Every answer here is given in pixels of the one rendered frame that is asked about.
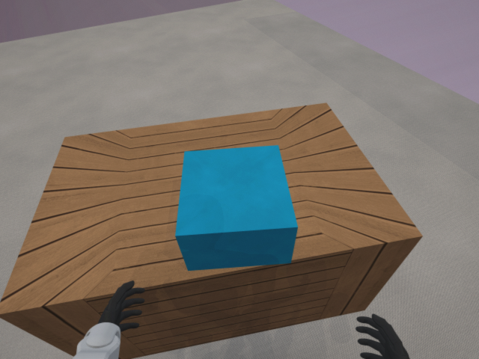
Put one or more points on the right robot hand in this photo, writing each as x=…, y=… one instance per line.
x=390, y=346

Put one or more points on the left robot forearm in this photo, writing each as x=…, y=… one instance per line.
x=102, y=341

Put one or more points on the pedestal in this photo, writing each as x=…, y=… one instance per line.
x=108, y=215

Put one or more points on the left robot hand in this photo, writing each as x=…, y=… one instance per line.
x=113, y=311

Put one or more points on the carton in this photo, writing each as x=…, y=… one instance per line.
x=235, y=209

